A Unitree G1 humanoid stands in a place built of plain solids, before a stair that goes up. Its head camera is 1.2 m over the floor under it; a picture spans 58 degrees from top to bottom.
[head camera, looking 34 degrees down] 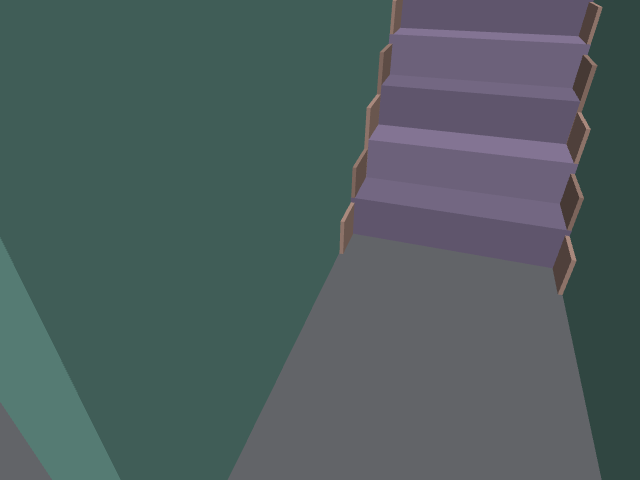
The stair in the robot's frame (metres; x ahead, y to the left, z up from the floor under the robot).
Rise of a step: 0.20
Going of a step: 0.24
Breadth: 0.97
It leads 18 degrees to the right of straight ahead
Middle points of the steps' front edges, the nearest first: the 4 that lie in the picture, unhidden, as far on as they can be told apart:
1.69 -0.61 0.21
1.92 -0.68 0.41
2.15 -0.76 0.62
2.38 -0.83 0.82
